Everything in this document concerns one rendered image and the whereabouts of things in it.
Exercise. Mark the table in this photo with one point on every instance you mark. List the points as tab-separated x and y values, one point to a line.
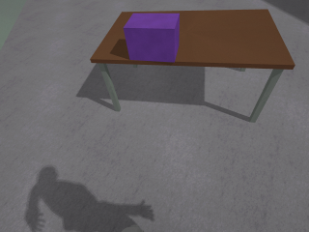
245	39

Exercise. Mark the carton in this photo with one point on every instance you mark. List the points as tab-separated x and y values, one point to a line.
153	36

